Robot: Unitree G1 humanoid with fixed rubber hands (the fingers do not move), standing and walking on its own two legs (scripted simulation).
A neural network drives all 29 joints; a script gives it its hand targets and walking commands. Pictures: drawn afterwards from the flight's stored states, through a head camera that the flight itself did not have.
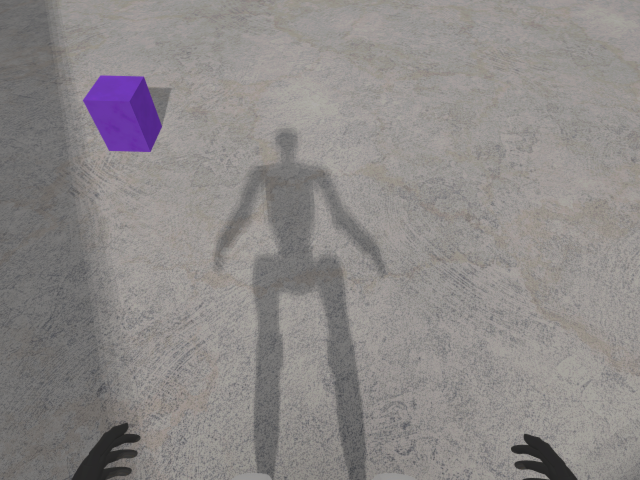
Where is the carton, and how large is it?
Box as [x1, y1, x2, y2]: [83, 75, 161, 151]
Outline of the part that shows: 100,75 83,99 83,101 108,149 150,151 161,125 144,78 142,76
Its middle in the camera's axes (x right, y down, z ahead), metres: -0.89 -0.57 +1.81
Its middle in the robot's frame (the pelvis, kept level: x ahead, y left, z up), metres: +1.64 +0.89 -0.61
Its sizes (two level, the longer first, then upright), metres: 0.198 0.198 0.270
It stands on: the floor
